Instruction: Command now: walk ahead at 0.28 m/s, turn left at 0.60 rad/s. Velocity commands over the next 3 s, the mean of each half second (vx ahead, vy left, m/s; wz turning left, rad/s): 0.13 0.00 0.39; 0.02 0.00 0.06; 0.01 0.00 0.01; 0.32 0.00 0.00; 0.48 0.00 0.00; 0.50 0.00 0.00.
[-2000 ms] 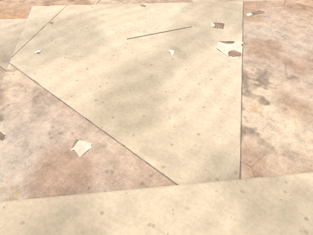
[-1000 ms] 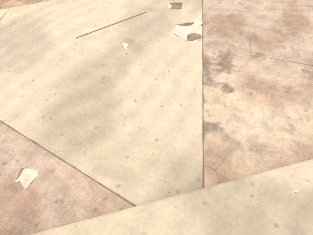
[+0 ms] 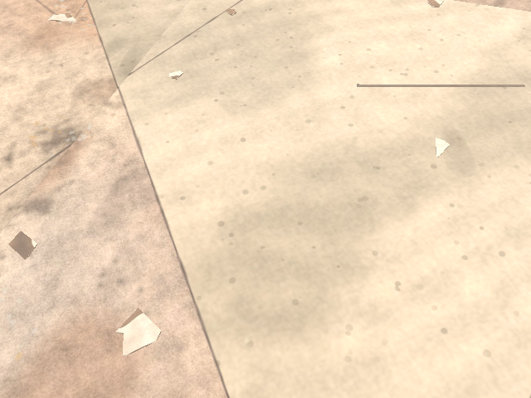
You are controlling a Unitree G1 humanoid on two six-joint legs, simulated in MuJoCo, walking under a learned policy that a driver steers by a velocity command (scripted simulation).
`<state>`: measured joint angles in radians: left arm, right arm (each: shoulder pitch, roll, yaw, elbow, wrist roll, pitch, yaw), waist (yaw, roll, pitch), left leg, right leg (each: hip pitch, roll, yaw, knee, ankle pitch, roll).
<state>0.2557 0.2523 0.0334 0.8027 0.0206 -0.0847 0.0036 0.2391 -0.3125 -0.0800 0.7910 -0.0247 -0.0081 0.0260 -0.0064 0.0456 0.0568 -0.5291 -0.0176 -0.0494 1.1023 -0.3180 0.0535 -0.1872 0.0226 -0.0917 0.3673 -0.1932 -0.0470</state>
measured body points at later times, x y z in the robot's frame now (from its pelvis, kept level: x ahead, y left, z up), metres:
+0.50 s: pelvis +0.14 +0.02 -0.01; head +0.17 +0.04 +0.44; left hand +0.16 +0.28 -0.15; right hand +0.31 -0.19 -0.13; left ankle +0.20 +0.10 -0.74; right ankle +0.14 -0.12 -0.71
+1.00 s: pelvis +0.16 -0.02 -0.03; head +0.16 -0.02 +0.42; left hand +0.15 +0.21 -0.18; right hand +0.18 -0.26 -0.19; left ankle +0.19 +0.10 -0.74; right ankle +0.18 -0.12 -0.79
